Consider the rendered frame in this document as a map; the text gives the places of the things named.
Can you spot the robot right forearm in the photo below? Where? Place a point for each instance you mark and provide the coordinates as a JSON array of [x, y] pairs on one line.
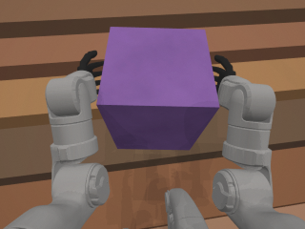
[[251, 109]]

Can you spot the left robot upper arm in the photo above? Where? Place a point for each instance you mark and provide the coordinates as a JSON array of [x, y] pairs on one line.
[[77, 190]]

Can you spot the carton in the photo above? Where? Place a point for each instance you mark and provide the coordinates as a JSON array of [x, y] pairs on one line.
[[157, 89]]

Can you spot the robot left hand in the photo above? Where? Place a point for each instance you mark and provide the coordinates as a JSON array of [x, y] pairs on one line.
[[83, 66]]

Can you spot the right robot upper arm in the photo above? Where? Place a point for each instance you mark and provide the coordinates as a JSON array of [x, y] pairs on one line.
[[246, 197]]

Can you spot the robot right thigh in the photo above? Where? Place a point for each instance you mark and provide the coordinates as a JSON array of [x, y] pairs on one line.
[[186, 215]]

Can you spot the robot right hand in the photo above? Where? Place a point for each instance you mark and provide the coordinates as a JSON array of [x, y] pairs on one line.
[[229, 70]]

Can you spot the robot left forearm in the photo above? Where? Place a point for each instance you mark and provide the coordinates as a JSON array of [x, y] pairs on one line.
[[70, 114]]

